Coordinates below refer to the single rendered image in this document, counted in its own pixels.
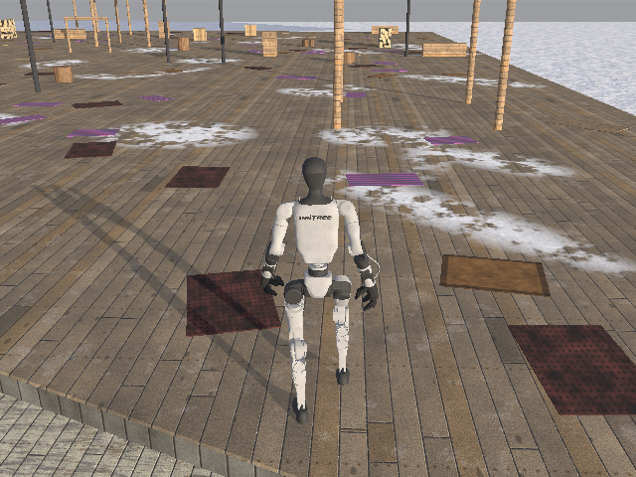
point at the left robot foot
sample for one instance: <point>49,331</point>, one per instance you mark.
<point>302,414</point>

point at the robot left shin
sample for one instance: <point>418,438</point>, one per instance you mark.
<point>298,371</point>

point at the robot right hand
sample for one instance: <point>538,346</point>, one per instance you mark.
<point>372,294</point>

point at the robot left hand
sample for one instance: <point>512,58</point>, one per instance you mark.
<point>276,280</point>

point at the left robot upper arm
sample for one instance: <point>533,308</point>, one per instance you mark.
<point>284,211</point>

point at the right robot forearm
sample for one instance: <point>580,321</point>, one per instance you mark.
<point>364,267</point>

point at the left robot forearm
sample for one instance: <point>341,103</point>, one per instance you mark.
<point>269,263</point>

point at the right robot upper arm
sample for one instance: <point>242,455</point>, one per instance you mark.
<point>347,210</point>

